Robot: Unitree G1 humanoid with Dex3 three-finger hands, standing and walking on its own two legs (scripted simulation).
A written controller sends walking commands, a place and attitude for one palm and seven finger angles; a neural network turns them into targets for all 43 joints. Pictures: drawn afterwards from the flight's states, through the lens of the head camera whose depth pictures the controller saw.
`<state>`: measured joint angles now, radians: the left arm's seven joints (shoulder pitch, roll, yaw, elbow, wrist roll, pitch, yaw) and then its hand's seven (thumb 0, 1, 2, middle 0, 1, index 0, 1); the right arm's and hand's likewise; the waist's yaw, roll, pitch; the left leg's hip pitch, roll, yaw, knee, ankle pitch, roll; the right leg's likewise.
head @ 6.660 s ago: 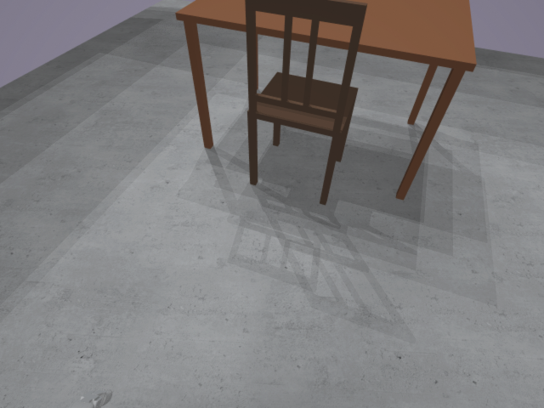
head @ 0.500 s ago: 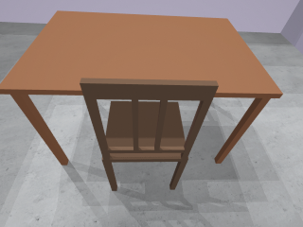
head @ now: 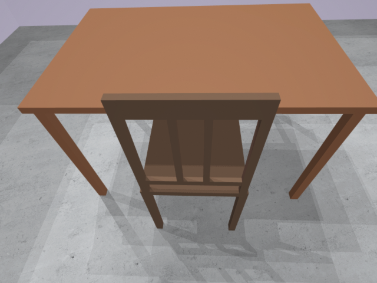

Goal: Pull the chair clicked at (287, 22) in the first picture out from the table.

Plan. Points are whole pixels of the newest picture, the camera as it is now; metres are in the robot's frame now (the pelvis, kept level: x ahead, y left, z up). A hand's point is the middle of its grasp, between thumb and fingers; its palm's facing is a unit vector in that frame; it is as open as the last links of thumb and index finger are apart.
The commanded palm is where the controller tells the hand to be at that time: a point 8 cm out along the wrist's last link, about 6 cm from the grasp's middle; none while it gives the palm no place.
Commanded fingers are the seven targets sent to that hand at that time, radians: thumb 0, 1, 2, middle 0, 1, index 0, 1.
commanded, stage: look again from close up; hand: left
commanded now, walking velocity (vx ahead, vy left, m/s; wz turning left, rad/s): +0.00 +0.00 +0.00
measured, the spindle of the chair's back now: (176, 153) +0.47 +0.09 -0.09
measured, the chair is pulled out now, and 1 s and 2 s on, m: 0.00 0.00 0.00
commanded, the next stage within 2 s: none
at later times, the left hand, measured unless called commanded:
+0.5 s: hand out of the picture +0.04 +0.29 -0.18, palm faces +0.02 -0.97 -0.22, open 7.4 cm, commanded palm none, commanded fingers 0.00 0.90 0.90 -0.20 -0.30 -0.20 -0.30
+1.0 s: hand out of the picture +0.02 +0.26 -0.18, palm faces +0.01 -0.98 -0.20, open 7.3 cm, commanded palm none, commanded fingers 0.00 0.90 0.90 -0.20 -0.30 -0.20 -0.30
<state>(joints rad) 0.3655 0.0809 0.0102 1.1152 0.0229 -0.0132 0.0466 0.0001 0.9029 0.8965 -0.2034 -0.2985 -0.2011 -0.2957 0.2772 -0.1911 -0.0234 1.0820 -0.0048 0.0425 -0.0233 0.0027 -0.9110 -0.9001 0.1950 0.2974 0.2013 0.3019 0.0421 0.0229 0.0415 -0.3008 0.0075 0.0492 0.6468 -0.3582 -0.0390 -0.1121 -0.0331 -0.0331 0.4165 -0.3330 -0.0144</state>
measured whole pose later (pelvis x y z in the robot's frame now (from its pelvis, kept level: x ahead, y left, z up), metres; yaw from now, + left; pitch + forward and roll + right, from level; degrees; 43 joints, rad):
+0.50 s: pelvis +0.00 +0.10 -0.01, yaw -1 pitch +0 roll -1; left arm 0.29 0.17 0.00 0.97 0.02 0.02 0.04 0.00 0.91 0.90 -0.20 -0.30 -0.20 -0.29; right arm 0.24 -0.18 0.01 0.95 -0.01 -0.02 -0.03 -0.02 -0.94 -0.90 0.20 0.30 0.21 0.30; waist 0.02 0.02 0.00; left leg -0.19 -0.10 0.11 0.51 -0.33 0.15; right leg -0.24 -0.06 0.02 0.54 -0.31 -0.01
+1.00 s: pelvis +0.01 +0.10 +0.00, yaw -1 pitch -1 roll +0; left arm 0.31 0.14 -0.01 1.05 0.00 0.02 0.05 0.00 0.92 0.90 -0.20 -0.30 -0.20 -0.30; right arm 0.34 -0.13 0.04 1.09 0.00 -0.02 -0.04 0.00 -0.91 -0.90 0.20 0.30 0.20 0.30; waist 0.00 0.01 0.02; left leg -0.10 -0.12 0.11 0.38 -0.28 0.13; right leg -0.19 -0.02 0.01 0.49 -0.28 0.01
